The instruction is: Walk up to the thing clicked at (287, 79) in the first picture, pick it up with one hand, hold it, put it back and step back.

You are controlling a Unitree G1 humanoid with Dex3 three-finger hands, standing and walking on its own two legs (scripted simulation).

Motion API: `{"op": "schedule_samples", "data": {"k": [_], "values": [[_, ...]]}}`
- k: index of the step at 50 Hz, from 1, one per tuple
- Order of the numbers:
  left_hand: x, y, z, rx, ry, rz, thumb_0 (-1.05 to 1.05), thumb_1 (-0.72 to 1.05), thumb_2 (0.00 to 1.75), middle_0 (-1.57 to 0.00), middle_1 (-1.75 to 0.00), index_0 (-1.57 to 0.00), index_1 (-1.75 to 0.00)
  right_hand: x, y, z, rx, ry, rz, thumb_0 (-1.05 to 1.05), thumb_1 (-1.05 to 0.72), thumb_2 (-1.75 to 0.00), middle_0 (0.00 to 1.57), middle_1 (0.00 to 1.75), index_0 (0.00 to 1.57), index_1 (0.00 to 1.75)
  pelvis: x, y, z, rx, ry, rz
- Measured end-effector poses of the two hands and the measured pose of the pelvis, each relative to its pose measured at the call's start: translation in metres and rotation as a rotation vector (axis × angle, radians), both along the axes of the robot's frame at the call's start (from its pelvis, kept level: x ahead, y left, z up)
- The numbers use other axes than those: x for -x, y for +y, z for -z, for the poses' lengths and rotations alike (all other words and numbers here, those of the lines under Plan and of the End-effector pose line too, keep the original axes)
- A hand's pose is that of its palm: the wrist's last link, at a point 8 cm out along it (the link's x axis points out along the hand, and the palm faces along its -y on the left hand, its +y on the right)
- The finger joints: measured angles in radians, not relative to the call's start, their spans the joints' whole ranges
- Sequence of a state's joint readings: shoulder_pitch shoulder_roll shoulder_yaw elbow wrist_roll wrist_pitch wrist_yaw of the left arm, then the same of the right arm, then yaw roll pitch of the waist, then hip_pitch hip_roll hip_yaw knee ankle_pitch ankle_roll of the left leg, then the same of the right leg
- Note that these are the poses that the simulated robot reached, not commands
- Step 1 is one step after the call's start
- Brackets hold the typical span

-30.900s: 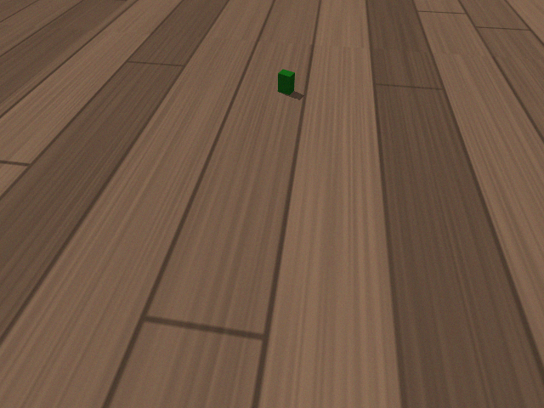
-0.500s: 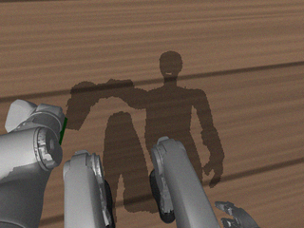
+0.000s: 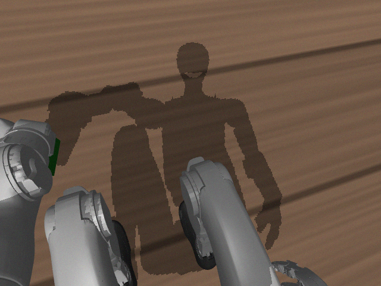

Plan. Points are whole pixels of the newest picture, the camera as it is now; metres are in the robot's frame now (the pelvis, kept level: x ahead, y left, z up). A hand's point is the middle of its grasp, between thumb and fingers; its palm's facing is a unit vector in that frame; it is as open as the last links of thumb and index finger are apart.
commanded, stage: crouch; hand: left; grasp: from above
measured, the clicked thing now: (32, 152) +0.43 +0.28 -0.22
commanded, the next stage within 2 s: lower in 0.06 s
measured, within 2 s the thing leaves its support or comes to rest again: rests again in 0.42 s
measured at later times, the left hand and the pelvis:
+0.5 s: hand (30, 146) +0.44 +0.28 -0.20, palm faces -0.06 -0.47 -0.88, open 9.7 cm; pelvis +0.00 +0.00 -0.01, yaw -2 degrees
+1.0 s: hand (29, 144) +0.45 +0.28 -0.20, palm faces -0.06 -0.46 -0.89, open 9.6 cm; pelvis +0.00 +0.00 -0.01, yaw -4 degrees
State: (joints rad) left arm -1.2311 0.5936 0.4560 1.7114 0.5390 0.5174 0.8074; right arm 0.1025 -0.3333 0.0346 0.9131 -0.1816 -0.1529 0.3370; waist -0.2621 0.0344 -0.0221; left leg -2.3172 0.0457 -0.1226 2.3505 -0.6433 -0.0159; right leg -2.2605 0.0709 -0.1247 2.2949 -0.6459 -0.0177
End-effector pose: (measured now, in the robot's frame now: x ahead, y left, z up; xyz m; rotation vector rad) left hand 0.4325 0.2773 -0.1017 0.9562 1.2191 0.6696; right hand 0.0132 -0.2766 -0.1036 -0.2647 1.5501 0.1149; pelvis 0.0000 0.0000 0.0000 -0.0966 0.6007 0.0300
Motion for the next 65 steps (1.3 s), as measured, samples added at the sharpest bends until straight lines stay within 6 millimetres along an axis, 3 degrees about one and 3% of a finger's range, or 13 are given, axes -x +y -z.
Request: {"op": "schedule_samples", "data": {"k": [13,24,53,65], "values": [[-0.001,0.013,0.019,-0.002,0.006,-0.04,-0.02,-0.01,0.57,-0.75,-0.49,-0.79,-0.41,0.01,0.003,-0.001,-0.027,0.036,-0.022,0.0,-0.92,-0.91,0.2,0.3,0.2,0.3,0.002,0.003,0.009,0.023,-0.035,0.005],[-0.006,0.006,0.045,0.01,0.022,-0.055,-0.02,0.0,0.56,-0.73,-0.51,-0.77,-0.43,0.02,0.005,-0.009,-0.058,0.105,-0.049,0.0,-0.92,-0.91,0.2,0.3,0.2,0.3,0.001,0.002,0.009,0.034,-0.04,0.009],[-0.012,0.006,0.044,-0.017,0.026,-0.06,-0.02,-0.01,0.54,-0.76,-0.43,-0.8,-0.42,0.033,0.009,-0.022,-0.086,0.086,-0.097,0.0,-0.92,-0.91,0.2,0.3,0.2,0.3,0.005,0.004,0.015,0.069,-0.089,0.027],[-0.012,0.006,0.056,-0.021,0.015,-0.058,0.0,-0.09,0.6,-0.56,-0.51,-0.56,-0.54,0.036,0.013,-0.026,-0.089,0.082,-0.099,0.0,-0.92,-0.91,0.2,0.3,0.2,0.3,0.006,0.006,0.018,0.083,-0.095,0.035]]}}
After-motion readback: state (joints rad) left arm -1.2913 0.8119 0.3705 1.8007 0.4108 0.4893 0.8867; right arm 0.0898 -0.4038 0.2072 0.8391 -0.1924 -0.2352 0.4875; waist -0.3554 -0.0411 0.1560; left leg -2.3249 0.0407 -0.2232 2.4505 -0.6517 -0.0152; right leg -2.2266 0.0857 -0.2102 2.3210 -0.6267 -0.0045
